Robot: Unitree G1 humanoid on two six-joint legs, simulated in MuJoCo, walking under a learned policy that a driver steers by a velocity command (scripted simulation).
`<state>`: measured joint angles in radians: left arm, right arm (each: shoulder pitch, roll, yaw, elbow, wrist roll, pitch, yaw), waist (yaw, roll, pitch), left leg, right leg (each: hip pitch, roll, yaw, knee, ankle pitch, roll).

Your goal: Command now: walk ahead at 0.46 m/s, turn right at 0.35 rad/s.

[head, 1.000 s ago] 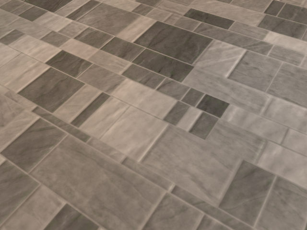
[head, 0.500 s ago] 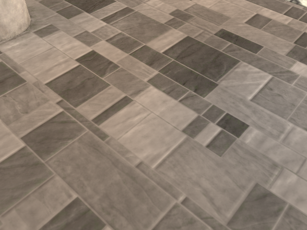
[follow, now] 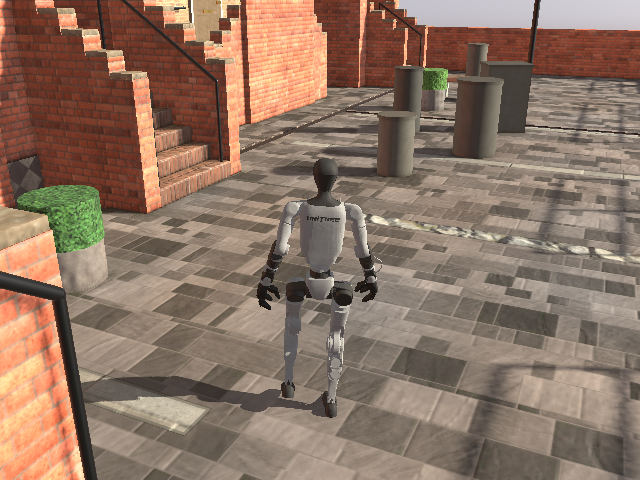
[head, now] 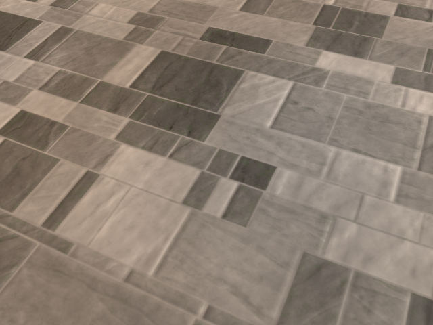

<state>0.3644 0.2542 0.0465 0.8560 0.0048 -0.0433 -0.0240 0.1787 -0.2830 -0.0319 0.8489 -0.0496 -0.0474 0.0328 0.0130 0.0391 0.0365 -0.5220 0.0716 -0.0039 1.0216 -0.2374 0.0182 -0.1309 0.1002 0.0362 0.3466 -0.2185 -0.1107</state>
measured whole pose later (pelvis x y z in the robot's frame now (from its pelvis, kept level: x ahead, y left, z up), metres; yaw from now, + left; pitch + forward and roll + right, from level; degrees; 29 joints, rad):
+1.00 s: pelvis +0.37 -0.01 +0.00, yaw +10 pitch +0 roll +1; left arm 0.23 0.25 0.01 0.84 0.01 0.01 0.02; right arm 0.19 -0.26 -0.03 0.85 -0.01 0.03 -0.04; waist 0.01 0.02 0.04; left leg -0.29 -0.10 -0.04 0.77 -0.48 0.03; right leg -0.26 0.04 0.07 0.45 -0.20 -0.04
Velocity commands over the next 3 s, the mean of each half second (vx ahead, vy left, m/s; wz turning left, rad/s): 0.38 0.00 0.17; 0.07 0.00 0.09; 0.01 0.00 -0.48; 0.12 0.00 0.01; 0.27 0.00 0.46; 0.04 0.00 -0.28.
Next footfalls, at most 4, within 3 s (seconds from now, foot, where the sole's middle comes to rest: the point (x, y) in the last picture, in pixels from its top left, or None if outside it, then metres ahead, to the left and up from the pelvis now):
0.32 left None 0.36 0.08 -0.78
0.88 right None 0.45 -0.09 -0.78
1.30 left None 0.39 0.12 -0.78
1.74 right None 0.35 -0.09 -0.78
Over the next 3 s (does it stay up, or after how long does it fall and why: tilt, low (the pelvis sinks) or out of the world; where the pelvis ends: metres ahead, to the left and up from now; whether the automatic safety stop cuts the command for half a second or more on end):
stays up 0.62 0.10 -0.01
